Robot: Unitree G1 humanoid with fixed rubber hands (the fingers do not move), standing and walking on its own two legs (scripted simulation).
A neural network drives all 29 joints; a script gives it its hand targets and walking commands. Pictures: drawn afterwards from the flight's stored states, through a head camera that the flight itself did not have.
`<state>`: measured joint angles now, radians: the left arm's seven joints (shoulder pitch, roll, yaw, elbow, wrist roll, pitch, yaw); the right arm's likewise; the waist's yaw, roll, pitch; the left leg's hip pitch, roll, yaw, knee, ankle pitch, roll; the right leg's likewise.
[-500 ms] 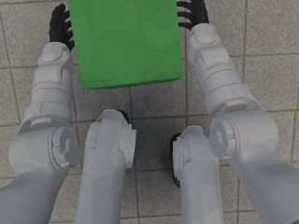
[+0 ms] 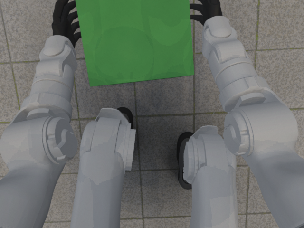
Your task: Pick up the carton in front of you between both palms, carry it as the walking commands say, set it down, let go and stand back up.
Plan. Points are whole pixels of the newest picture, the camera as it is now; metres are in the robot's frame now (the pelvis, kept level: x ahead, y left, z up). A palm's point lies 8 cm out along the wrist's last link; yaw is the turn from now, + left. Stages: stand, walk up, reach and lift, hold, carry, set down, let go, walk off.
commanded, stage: set down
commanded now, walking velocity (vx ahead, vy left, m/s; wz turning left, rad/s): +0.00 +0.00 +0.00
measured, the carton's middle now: (139, 41) +0.49 +0.12 -0.25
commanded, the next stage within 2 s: let go in 1.30 s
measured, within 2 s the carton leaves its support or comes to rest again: neither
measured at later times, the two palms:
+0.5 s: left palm (16, 27) +0.45 +0.33 -0.11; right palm (221, 4) +0.55 -0.03 -0.11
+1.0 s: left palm out of the picture +0.44 +0.34 +0.04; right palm out of the picture +0.55 -0.04 +0.04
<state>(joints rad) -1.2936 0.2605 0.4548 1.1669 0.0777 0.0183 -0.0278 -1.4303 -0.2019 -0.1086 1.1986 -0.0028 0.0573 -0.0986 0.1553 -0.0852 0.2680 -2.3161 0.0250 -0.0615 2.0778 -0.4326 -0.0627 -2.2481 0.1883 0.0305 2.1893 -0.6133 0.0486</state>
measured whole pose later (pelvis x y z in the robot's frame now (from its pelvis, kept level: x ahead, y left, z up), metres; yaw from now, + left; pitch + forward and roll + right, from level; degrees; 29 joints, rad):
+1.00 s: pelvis +0.03 +0.02 +0.15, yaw +2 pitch +46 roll -2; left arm -0.90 0.28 0.36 0.72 -0.09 0.13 -0.03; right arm -1.03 -0.18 -0.14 0.73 -0.01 0.20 -0.12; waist 0.13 -0.05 -0.06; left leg -2.00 -0.01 -0.04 1.60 -0.40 -0.02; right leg -1.89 0.09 0.04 1.68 -0.59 0.04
